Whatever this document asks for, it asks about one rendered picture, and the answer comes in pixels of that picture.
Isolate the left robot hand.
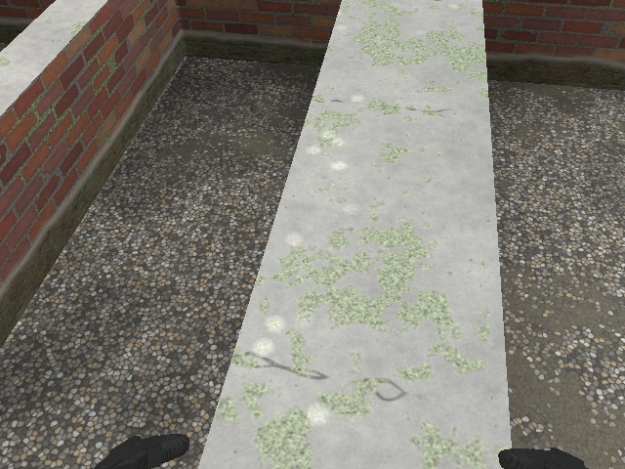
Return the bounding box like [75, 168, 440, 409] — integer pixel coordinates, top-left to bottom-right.
[91, 434, 189, 469]

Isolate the right robot hand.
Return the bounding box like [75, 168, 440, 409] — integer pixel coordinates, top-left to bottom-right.
[498, 448, 589, 469]

